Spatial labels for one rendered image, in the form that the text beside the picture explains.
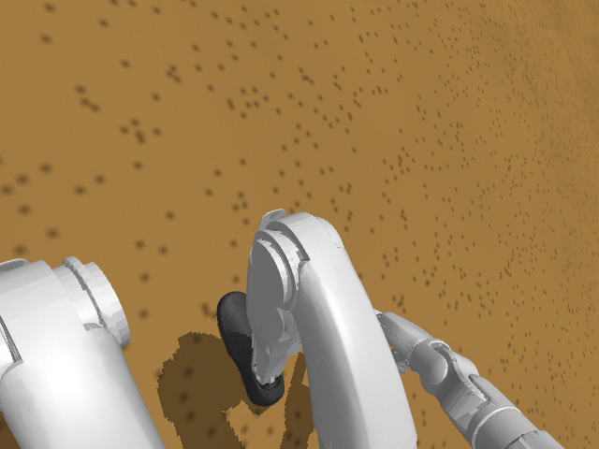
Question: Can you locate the right robot hand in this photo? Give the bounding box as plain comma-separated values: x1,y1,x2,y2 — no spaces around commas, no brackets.
374,309,432,374

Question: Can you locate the right robot arm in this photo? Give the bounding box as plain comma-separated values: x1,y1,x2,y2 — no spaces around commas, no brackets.
409,338,564,449

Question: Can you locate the right robot foot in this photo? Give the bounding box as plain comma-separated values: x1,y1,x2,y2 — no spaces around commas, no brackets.
217,291,285,407

